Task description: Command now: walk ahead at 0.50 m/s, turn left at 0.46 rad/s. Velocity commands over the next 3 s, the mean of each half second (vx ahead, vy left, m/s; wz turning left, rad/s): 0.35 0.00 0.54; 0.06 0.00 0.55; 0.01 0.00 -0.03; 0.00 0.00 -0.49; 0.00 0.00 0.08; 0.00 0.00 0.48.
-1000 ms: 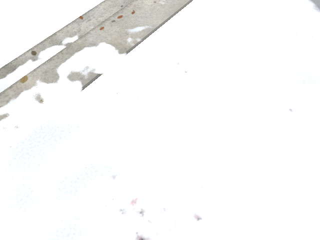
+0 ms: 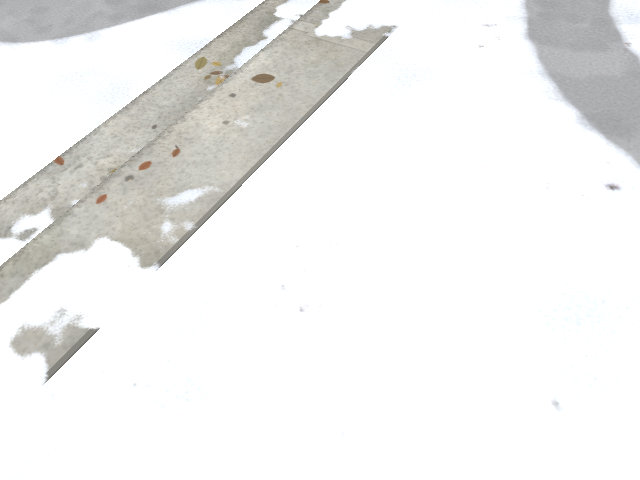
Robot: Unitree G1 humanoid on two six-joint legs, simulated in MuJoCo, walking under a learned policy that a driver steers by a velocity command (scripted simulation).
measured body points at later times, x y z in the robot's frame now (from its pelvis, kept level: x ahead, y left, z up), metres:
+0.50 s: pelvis +0.22 +0.07 -0.01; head +0.27 +0.10 +0.43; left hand +0.29 +0.39 -0.12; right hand +0.44 -0.16 -0.10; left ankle +0.26 +0.15 -0.75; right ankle +0.28 -0.10 -0.66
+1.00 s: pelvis +0.30 +0.04 +0.00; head +0.34 +0.05 +0.44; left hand +0.27 +0.35 -0.09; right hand +0.60 -0.10 -0.11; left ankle +0.21 +0.15 -0.67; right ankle +0.39 -0.04 -0.75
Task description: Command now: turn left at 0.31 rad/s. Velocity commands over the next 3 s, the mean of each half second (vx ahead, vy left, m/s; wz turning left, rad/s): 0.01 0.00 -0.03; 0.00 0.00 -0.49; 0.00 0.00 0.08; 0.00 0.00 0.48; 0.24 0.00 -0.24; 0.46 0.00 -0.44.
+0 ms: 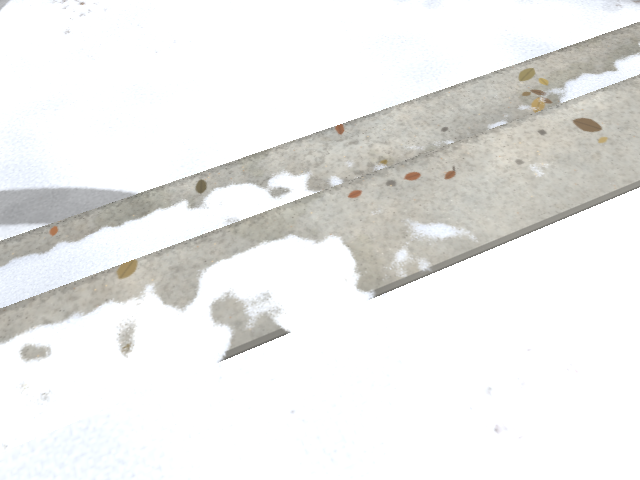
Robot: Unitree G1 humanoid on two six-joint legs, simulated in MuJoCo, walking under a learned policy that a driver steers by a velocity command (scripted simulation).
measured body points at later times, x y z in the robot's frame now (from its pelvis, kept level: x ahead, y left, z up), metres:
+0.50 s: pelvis +0.00 +0.02 -0.01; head +0.02 +0.01 +0.44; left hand +0.13 +0.30 -0.12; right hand +0.14 -0.25 -0.12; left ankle -0.01 +0.14 -0.74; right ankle -0.01 -0.10 -0.71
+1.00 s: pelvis +0.01 -0.04 +0.00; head +0.03 -0.08 +0.45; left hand +0.25 +0.18 -0.07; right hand +0.06 -0.36 -0.11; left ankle +0.10 +0.14 -0.68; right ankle +0.00 -0.10 -0.74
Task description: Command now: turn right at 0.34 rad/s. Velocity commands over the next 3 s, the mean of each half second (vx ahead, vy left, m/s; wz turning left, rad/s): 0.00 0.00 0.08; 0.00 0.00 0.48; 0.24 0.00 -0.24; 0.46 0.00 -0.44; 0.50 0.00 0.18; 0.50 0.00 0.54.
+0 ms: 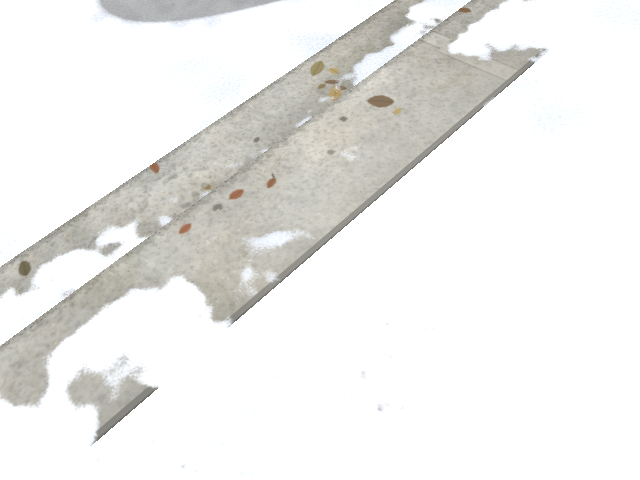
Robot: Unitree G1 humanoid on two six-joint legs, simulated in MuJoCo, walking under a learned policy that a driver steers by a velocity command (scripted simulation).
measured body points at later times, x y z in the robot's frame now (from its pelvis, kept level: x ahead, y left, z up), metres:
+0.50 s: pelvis +0.02 +0.04 -0.01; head +0.05 +0.04 +0.43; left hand +0.13 +0.34 -0.11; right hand +0.21 -0.22 -0.11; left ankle +0.03 +0.17 -0.75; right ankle +0.01 -0.06 -0.75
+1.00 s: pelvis +0.00 +0.11 -0.01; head +0.04 +0.15 +0.44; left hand +0.04 +0.43 -0.12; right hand +0.25 -0.10 -0.09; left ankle -0.01 +0.19 -0.75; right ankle +0.03 -0.05 -0.66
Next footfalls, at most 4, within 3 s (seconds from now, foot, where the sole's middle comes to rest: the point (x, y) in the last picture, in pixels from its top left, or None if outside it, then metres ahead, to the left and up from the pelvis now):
0.20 left None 0.07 0.17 -0.78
0.82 left None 0.03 0.21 -0.78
1.40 right None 0.13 -0.01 -0.78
1.84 left None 0.46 0.24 -0.78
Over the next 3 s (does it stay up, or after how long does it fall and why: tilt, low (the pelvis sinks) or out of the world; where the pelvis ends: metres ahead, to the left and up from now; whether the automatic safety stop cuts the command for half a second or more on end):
stays up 0.89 0.19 -0.01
